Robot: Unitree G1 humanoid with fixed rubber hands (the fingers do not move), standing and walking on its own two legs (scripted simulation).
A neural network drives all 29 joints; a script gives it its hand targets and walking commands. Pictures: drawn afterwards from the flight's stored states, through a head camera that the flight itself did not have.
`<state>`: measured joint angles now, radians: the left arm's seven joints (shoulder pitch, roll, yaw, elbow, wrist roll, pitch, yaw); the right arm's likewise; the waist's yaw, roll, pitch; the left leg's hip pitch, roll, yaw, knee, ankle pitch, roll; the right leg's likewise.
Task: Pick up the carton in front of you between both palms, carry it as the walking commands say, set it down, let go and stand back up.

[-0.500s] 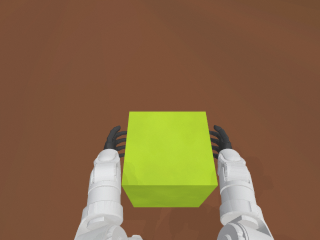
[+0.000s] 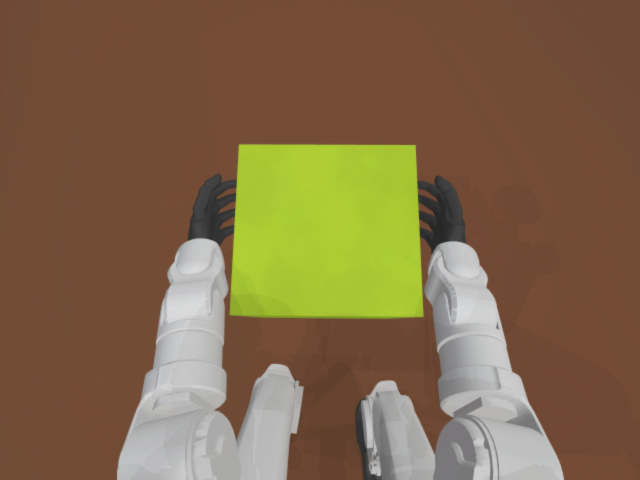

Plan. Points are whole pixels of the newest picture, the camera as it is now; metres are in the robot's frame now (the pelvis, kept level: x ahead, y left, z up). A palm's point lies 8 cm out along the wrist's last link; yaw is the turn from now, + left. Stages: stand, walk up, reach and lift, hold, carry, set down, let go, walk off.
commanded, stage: set down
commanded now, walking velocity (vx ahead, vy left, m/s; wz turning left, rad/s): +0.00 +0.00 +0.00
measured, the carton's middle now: (325, 247) +0.42 +0.04 -0.15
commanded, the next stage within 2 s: none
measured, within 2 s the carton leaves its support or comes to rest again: rests again in 1.64 s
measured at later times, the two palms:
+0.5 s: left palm (222, 248) +0.43 +0.21 -0.24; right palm (401, 246) +0.46 -0.09 -0.23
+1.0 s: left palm (232, 256) +0.46 +0.23 -0.38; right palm (377, 252) +0.49 -0.07 -0.38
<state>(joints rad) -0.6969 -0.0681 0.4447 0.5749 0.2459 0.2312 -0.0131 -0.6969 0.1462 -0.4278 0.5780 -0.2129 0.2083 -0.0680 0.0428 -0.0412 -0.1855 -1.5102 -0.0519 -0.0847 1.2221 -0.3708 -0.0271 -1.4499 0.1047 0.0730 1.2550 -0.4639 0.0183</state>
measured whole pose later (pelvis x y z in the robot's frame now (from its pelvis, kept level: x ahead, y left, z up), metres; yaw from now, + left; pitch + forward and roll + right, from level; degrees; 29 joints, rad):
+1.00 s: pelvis -0.05 +0.01 -0.23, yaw -4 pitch +43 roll -3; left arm -1.25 0.21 0.40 0.82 0.09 0.24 0.05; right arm -1.32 -0.08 -0.32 0.88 -0.06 0.21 -0.19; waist 0.11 -0.06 0.17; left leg -2.28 -0.08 -0.08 2.03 -0.50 -0.06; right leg -2.21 0.21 0.05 2.06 -0.61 0.09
